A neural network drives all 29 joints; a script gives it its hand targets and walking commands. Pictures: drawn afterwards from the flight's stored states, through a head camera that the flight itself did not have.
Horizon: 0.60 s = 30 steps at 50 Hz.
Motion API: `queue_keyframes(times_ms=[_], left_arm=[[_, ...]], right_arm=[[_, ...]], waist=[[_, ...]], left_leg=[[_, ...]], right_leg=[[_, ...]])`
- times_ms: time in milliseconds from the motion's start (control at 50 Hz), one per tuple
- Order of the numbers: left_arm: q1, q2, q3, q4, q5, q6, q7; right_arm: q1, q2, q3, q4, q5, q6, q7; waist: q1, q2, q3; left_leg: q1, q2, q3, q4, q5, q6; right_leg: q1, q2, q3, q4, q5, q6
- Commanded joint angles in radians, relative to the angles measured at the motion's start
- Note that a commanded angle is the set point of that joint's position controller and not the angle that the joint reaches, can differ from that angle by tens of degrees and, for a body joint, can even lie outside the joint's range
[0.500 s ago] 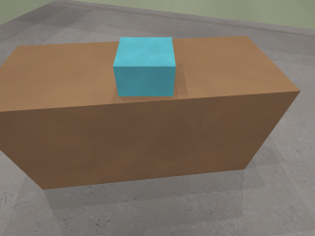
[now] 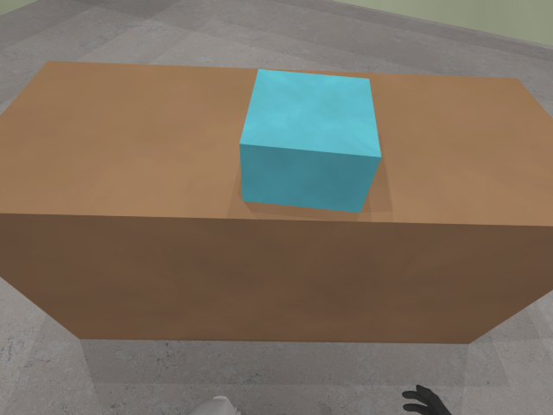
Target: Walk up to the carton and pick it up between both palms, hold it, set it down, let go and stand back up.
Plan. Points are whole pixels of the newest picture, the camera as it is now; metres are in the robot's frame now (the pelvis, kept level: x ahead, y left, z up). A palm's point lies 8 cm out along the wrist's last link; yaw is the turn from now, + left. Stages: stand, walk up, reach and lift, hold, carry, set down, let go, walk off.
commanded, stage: walk up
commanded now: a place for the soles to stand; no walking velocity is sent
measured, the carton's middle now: (307, 138) +0.61 -0.02 +0.04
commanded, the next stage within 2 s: none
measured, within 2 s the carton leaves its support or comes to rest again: neither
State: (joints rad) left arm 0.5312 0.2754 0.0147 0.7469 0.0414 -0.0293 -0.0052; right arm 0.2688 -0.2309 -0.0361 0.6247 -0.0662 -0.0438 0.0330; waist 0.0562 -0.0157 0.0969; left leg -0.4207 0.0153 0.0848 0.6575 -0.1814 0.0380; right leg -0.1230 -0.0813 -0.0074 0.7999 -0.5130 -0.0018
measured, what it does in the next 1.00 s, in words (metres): walks ahead: right foot, then left foot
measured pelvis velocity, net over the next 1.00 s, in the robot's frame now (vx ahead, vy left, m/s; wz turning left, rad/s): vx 0.18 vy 0.03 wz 0.03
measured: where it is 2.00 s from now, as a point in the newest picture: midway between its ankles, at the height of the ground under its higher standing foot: outside the picture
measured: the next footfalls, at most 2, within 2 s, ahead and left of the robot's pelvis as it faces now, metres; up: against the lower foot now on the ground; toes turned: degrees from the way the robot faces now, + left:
right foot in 0.38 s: +0.26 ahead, -0.12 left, +0.00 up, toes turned -1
left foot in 0.70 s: +0.20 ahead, +0.15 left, +0.00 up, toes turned -3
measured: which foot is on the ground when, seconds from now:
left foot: down 0.00-0.38, up 0.40-0.68, down 0.70-1.00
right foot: up 0.00-0.36, down 0.38-1.00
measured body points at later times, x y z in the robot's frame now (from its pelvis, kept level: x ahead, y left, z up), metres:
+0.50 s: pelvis +0.14 -0.01 +0.01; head +0.17 -0.04 +0.46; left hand +0.27 +0.24 -0.08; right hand +0.16 -0.27 -0.14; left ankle +0.10 +0.12 -0.67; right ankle +0.23 -0.12 -0.71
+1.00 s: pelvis +0.18 +0.03 +0.02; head +0.19 +0.04 +0.47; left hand +0.25 +0.29 -0.11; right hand +0.30 -0.23 -0.08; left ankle +0.16 +0.15 -0.71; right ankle +0.22 -0.12 -0.71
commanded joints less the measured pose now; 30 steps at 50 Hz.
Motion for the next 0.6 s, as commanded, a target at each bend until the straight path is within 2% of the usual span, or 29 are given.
queue_keyframes(times_ms=[0, 20, 40, 60, 80, 100, 120, 140, 180, 200, 260, 280, 300, 320, 340, 360, 380, 400, 420, 460, 480, 500, 540, 560, 580], left_arm=[[-0.007, 0.131, 0.047, -0.173, 0.010, 0.017, 0.007], [-0.027, 0.112, 0.045, -0.175, 0.003, 0.013, 0.002], [-0.019, 0.092, 0.046, -0.164, -0.001, 0.008, -0.005], [-0.007, 0.077, 0.048, -0.162, -0.006, 0.006, -0.015], [0.015, 0.061, 0.048, -0.154, -0.010, 0.003, -0.022], [0.011, 0.051, 0.048, -0.151, -0.006, 0.003, -0.027], [0.000, 0.050, 0.046, -0.146, -0.005, 0.003, -0.031], [-0.039, 0.050, 0.046, -0.161, 0.000, 0.001, -0.032], [-0.087, 0.043, 0.048, -0.181, 0.003, 0.000, -0.032], [-0.098, 0.041, 0.044, -0.182, -0.003, -0.003, -0.028], [-0.157, 0.033, 0.045, -0.202, 0.000, -0.016, -0.009], [-0.140, 0.039, 0.049, -0.198, -0.001, -0.020, -0.001], [-0.106, 0.047, 0.052, -0.186, 0.001, -0.024, 0.006], [-0.074, 0.072, 0.059, -0.179, 0.003, -0.027, 0.014], [-0.046, 0.112, 0.068, -0.176, 0.006, -0.027, 0.022], [-0.045, 0.175, 0.079, -0.193, 0.018, -0.024, 0.027], [-0.028, 0.198, 0.081, -0.206, 0.007, -0.010, 0.035], [-0.070, 0.197, 0.085, -0.202, -0.009, 0.003, 0.045], [-0.114, 0.187, 0.079, -0.199, -0.019, 0.011, 0.050], [-0.144, 0.162, 0.059, -0.190, -0.014, 0.015, 0.052], [-0.180, 0.154, 0.054, -0.189, -0.009, 0.015, 0.050], [-0.199, 0.152, 0.050, -0.183, -0.009, 0.017, 0.047], [-0.223, 0.156, 0.049, -0.177, -0.012, 0.025, 0.041], [-0.213, 0.156, 0.045, -0.172, -0.014, 0.028, 0.038], [-0.209, 0.155, 0.046, -0.170, -0.015, 0.030, 0.035]], right_arm=[[0.296, -0.257, -0.085, -0.004, 0.040, 0.004, -0.050], [0.237, -0.235, -0.071, -0.014, 0.041, 0.006, -0.051], [0.193, -0.210, -0.059, -0.018, 0.040, 0.007, -0.050], [0.143, -0.184, -0.054, -0.014, 0.039, 0.006, -0.045], [0.116, -0.166, -0.050, -0.004, 0.033, 0.003, -0.040], [0.111, -0.162, -0.046, 0.005, 0.033, -0.005, -0.036], [0.118, -0.160, -0.049, 0.013, 0.032, -0.010, -0.036], [0.146, -0.159, -0.047, 0.021, 0.032, -0.016, -0.035], [0.174, -0.170, -0.051, 0.039, 0.037, -0.021, -0.031], [0.156, -0.179, -0.049, 0.038, 0.037, -0.015, -0.027], [0.189, -0.177, -0.036, 0.045, 0.045, -0.002, -0.020], [0.188, -0.193, -0.032, 0.046, 0.045, 0.006, -0.020], [0.170, -0.188, -0.024, 0.039, 0.052, 0.012, -0.023], [0.167, -0.177, -0.015, 0.030, 0.058, 0.018, -0.023], [0.194, -0.151, -0.005, 0.020, 0.059, 0.021, -0.024], [0.260, -0.108, 0.013, 0.005, 0.066, 0.027, -0.024], [0.296, -0.122, 0.009, 0.011, 0.048, 0.055, -0.033], [0.254, -0.140, 0.001, 0.008, 0.033, 0.083, -0.042], [0.198, -0.153, -0.006, 0.004, 0.025, 0.094, -0.045], [0.199, -0.140, -0.008, 0.008, 0.036, 0.090, -0.043], [0.225, -0.135, -0.012, 0.017, 0.041, 0.087, -0.040], [0.235, -0.123, -0.010, 0.027, 0.044, 0.082, -0.036], [0.231, -0.105, -0.008, 0.036, 0.055, 0.072, -0.026], [0.216, -0.100, -0.011, 0.029, 0.053, 0.069, -0.026], [0.208, -0.103, -0.015, 0.031, 0.053, 0.067, -0.025]], waist=[[-0.152, 0.126, -0.072], [-0.128, 0.104, -0.002], [-0.100, 0.118, 0.029], [-0.071, 0.116, 0.055], [-0.052, 0.124, 0.037], [-0.047, 0.153, 0.038], [-0.049, 0.143, 0.028], [-0.064, 0.125, 0.046], [-0.075, 0.150, 0.056], [-0.078, 0.171, 0.043], [-0.099, 0.158, 0.003], [-0.083, 0.129, -0.030], [-0.052, 0.085, -0.064], [-0.032, 0.028, -0.090], [-0.015, -0.048, -0.144], [-0.016, -0.164, -0.209], [-0.011, -0.144, -0.200], [-0.014, -0.117, -0.149], [-0.009, -0.092, -0.075], [-0.032, -0.114, -0.045], [-0.049, -0.134, -0.057], [-0.052, -0.147, -0.069], [-0.053, -0.192, -0.088], [-0.043, -0.201, -0.082], [-0.048, -0.190, -0.077]], left_leg=[[0.393, 0.388, -0.667, -0.395, -0.271, 0.216], [0.289, 0.338, -0.519, -0.383, -0.154, 0.187], [0.192, 0.283, -0.409, -0.390, -0.106, 0.159], [0.111, 0.230, -0.316, -0.403, -0.123, 0.147], [0.089, 0.205, -0.266, -0.397, -0.116, 0.154], [0.077, 0.195, -0.244, -0.404, -0.110, 0.164], [0.106, 0.185, -0.233, -0.408, -0.123, 0.176], [0.129, 0.209, -0.251, -0.410, -0.092, 0.190], [0.151, 0.205, -0.230, -0.425, -0.106, 0.194], [0.132, 0.187, -0.175, -0.398, -0.066, 0.189], [0.120, 0.159, -0.131, -0.266, 0.233, 0.161], [0.110, 0.152, -0.109, -0.188, 0.272, 0.142], [0.080, 0.145, -0.106, -0.118, 0.271, 0.112], [0.063, 0.111, -0.090, -0.054, 0.195, 0.075], [0.046, 0.087, -0.088, 0.049, 0.114, 0.037], [-0.011, 0.012, -0.040, 0.246, -0.191, -0.027], [0.016, -0.009, -0.068, 0.394, -0.513, -0.046], [-0.037, 0.028, -0.104, 0.449, -0.519, -0.051], [-0.072, 0.044, -0.120, 0.458, -0.483, -0.060], [-0.025, 0.050, -0.131, 0.378, -0.426, -0.069], [0.010, 0.045, -0.122, 0.338, -0.381, -0.074], [0.043, 0.033, -0.092, 0.283, -0.370, -0.074], [0.068, 0.013, -0.046, 0.184, -0.364, -0.077], [0.086, 0.005, -0.022, 0.144, -0.343, -0.074], [0.117, 0.000, -0.018, 0.099, -0.278, -0.066]], right_leg=[[-0.516, 0.045, 0.071, 0.577, 0.024, -0.020], [-0.508, 0.023, 0.068, 0.544, 0.082, -0.019], [-0.455, 0.006, 0.067, 0.461, 0.116, -0.017], [-0.398, -0.004, 0.064, 0.390, 0.137, -0.012], [-0.362, 0.003, 0.045, 0.346, 0.142, -0.005], [-0.361, 0.011, 0.033, 0.319, 0.174, 0.001], [-0.373, 0.013, 0.009, 0.256, 0.195, 0.014], [-0.407, 0.006, 0.005, 0.192, 0.209, 0.020], [-0.417, -0.008, -0.003, 0.066, 0.253, 0.023], [-0.373, -0.011, -0.011, -0.009, 0.270, 0.025], [-0.223, 0.046, -0.061, -0.129, 0.357, 0.019], [-0.136, 0.067, -0.082, -0.175, 0.420, 0.008], [-0.046, 0.073, -0.069, -0.227, 0.524, -0.005], [0.027, 0.066, -0.061, -0.247, 0.580, -0.016], [0.094, 0.007, 0.004, -0.266, 0.615, -0.051], [0.129, -0.230, 0.297, -0.344, 0.594, -0.165], [0.043, -0.367, 0.477, -0.407, 0.478, -0.282], [-0.028, -0.385, 0.521, -0.462, 0.311, -0.341], [-0.096, -0.348, 0.473, -0.489, 0.264, -0.326], [-0.158, -0.248, 0.308, -0.471, 0.339, -0.249], [-0.168, -0.208, 0.239, -0.459, 0.350, -0.215], [-0.171, -0.178, 0.178, -0.449, 0.348, -0.193], [-0.146, -0.141, 0.120, -0.415, 0.333, -0.179], [-0.173, -0.137, 0.114, -0.405, 0.310, -0.178], [-0.202, -0.128, 0.114, -0.396, 0.288, -0.171]])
